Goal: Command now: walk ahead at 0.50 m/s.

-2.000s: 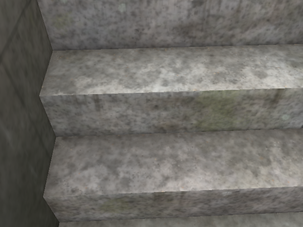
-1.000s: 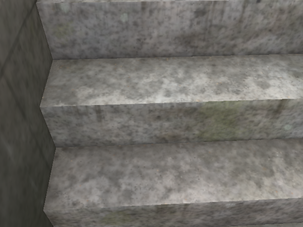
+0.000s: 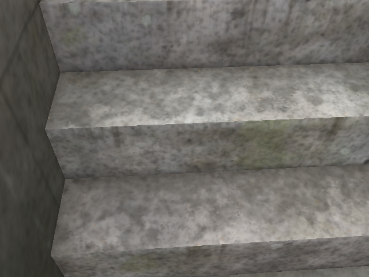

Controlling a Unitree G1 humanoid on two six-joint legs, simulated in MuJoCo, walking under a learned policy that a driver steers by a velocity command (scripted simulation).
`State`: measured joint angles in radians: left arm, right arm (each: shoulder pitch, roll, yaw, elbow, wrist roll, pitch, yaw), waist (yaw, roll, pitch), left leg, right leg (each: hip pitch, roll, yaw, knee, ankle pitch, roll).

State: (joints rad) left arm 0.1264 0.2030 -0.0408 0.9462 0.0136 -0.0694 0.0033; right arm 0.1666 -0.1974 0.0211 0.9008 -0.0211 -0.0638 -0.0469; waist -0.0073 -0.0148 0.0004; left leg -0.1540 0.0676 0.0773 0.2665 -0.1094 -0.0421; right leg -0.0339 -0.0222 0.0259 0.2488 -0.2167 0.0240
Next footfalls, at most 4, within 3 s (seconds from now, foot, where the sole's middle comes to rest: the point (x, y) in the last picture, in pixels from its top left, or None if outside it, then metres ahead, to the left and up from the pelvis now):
none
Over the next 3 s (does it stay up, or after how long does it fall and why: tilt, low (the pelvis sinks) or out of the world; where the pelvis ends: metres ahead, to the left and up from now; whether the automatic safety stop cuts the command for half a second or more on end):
stays up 0.00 0.00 0.00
